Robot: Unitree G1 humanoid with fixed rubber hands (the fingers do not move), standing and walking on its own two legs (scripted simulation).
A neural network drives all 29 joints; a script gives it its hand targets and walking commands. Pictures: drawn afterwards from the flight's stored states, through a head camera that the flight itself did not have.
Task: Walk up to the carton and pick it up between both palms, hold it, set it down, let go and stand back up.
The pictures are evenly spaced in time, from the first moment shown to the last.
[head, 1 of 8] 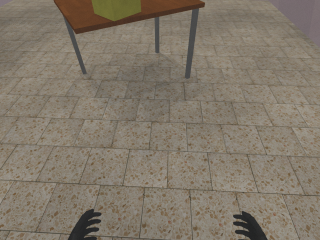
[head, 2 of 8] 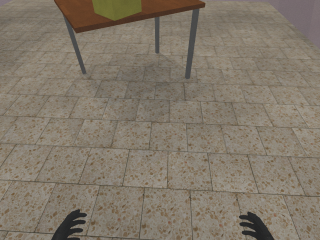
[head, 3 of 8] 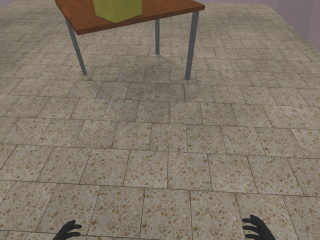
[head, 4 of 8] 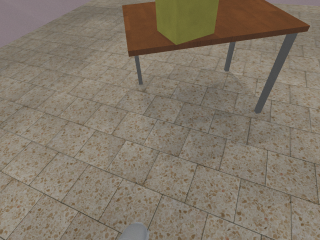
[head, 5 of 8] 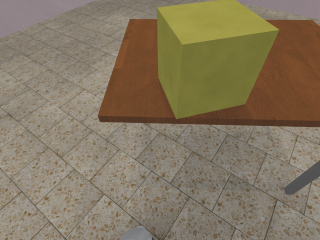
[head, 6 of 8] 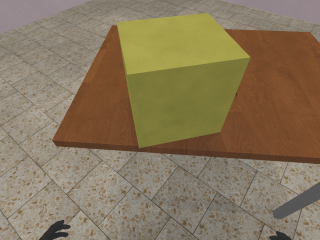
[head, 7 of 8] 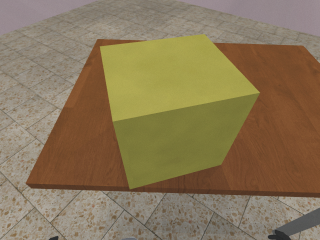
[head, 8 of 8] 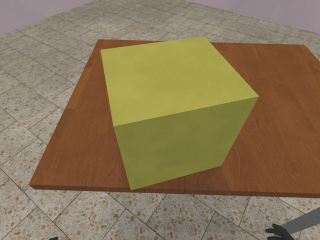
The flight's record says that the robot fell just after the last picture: no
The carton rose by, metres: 0.00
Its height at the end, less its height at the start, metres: +0.00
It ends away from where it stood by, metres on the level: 0.00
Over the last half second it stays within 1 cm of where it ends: yes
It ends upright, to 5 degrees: yes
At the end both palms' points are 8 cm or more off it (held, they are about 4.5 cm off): yes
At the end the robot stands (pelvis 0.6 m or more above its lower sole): yes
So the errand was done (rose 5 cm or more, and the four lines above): no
